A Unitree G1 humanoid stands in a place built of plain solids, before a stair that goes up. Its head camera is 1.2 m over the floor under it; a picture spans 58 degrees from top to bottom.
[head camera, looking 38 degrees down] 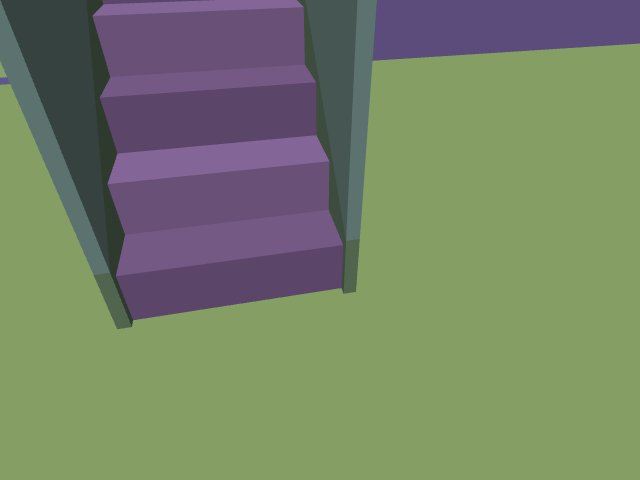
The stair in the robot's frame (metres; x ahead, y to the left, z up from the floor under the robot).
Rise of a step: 0.22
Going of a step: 0.23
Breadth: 0.79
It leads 12 degrees to the left of straight ahead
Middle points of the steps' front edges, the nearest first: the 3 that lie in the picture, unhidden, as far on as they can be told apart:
1.14 0.30 0.22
1.37 0.35 0.44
1.60 0.40 0.66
